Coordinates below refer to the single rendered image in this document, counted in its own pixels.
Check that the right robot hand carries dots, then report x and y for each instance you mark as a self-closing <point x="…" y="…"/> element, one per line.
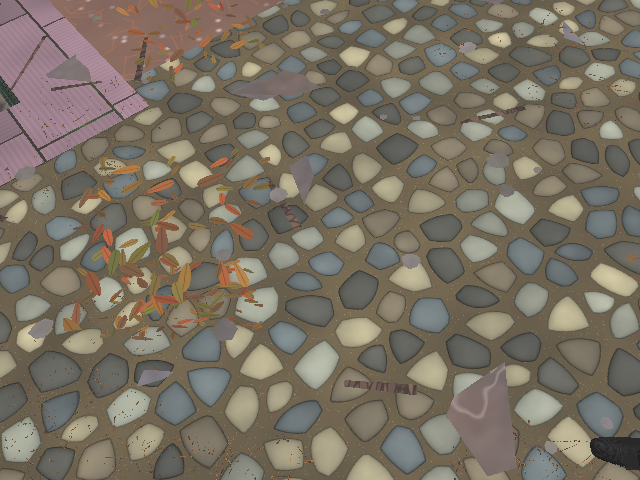
<point x="623" y="451"/>

